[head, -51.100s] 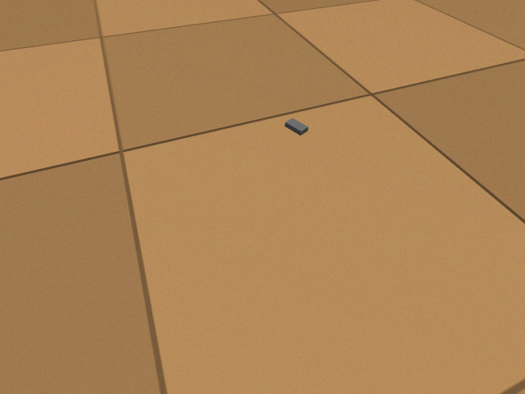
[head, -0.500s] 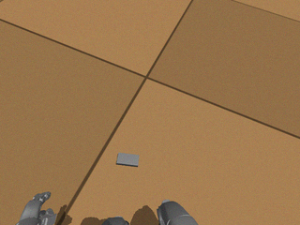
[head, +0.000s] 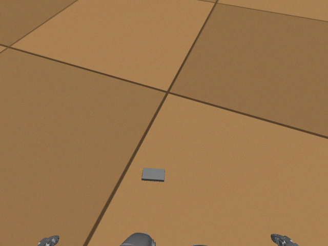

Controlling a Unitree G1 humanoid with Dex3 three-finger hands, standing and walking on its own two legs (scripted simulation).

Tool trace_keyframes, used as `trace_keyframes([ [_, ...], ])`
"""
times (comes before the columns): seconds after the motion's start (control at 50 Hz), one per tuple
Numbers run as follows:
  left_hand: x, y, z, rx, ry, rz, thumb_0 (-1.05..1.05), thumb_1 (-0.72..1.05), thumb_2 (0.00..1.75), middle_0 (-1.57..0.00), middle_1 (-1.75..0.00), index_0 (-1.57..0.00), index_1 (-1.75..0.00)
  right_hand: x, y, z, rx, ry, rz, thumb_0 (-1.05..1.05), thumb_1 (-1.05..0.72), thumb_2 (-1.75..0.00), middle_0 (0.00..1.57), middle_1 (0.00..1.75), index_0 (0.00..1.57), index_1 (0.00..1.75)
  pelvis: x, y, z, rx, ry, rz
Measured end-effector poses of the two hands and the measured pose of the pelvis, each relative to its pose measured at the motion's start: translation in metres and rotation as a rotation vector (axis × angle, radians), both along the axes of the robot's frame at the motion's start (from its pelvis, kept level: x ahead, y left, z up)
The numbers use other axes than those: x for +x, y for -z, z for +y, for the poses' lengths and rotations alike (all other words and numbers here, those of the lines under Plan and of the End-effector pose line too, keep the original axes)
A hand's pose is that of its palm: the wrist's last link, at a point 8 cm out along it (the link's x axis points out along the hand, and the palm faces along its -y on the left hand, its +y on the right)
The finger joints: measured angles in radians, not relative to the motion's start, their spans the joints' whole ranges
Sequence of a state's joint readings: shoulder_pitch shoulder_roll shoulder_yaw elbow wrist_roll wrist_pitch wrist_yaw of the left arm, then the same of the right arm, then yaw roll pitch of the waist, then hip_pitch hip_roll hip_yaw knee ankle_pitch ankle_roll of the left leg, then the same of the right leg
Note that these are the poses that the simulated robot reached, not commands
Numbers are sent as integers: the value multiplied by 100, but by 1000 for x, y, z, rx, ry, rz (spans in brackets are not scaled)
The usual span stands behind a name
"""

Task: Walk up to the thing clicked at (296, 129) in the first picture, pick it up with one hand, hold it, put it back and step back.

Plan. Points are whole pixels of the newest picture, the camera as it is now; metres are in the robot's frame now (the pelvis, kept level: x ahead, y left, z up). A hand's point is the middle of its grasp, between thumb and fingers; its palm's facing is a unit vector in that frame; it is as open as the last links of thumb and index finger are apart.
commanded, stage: step back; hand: left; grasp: from above
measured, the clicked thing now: (153, 174) +0.57 +0.09 -0.75
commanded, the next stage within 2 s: none
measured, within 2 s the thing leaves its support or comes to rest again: neither
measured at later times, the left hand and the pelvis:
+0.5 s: hand out of the picture -0.07 +0.29 -0.17, palm faces -0.02 -0.93 -0.37, open 7.4 cm; pelvis -0.15 +0.02 -0.01, yaw -2 degrees
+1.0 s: hand out of the picture -0.19 +0.24 -0.15, palm faces +0.04 -0.92 -0.39, open 7.4 cm; pelvis -0.33 -0.03 -0.02, yaw +3 degrees
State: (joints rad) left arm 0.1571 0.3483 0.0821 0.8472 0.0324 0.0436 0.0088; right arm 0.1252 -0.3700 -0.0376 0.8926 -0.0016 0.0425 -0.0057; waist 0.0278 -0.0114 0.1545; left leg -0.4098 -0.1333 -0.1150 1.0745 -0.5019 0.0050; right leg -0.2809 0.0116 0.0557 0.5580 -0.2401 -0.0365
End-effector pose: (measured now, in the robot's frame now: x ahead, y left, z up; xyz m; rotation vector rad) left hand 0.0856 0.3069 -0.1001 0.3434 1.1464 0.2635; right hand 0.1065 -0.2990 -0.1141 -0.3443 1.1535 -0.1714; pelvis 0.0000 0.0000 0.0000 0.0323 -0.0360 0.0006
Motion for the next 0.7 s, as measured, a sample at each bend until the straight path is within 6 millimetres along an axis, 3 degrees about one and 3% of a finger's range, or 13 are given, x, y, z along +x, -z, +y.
trace_keyframes([
  [0.1, -13, 3, 8, -9, 23, -46, 0, 90, 90, -20, -30, -21, -30, -30, -3, -3, -58, -23, 20, 0, -90, -90, 20, 30, 21, 30, -30, 4, 12, -19, -27, 17],
  [0.18, -29, 19, 22, -35, 26, -80, 0, 90, 90, -20, -30, -21, -30, -59, -3, 7, -100, -37, 25, 0, -90, -90, 20, 30, 21, 30, -58, 15, 24, -19, -54, -9],
  [0.28, -67, 25, 28, -62, 4, -28, 0, 90, 90, -20, -30, -21, -30, -98, -19, 25, -87, -40, 21, 1, -90, -90, 20, 30, 21, 30, -85, 6, 29, -51, -44, -20],
  [0.38, -111, 22, 33, -68, -12, 11, 0, 90, 90, -20, -30, -21, -30, -118, -32, 25, -99, -36, -9, 1, -90, -90, 21, 30, 21, 30, -112, -2, 27, -68, -12, 8],
  [0.54, -179, 30, 25, -20, 30, 99, 0, 91, 90, -20, -30, -21, -30, -151, -25, 2, -101, -27, -115, 0, -90, -90, 21, 30, 21, 30, -171, 11, 10, -44, 53, 3],
  [0.62, -210, 28, 7, -4, 48, 99, 0, 91, 90, -20, -30, -21, -30, -182, -7, -23, -83, -9, -132, 0, -90, -90, 21, 30, 21, 30, -206, 22, -5, -46, 67, -8],
  [0.7, -250, 11, -13, -6, 39, 89, 0, 90, 90, -20, -30, -21, -30, -224, 3, -39, -62, 36, -83, 0, -90, -90, 20, 30, 21, 30, -230, 15, -17, -22, 51, -16],
])
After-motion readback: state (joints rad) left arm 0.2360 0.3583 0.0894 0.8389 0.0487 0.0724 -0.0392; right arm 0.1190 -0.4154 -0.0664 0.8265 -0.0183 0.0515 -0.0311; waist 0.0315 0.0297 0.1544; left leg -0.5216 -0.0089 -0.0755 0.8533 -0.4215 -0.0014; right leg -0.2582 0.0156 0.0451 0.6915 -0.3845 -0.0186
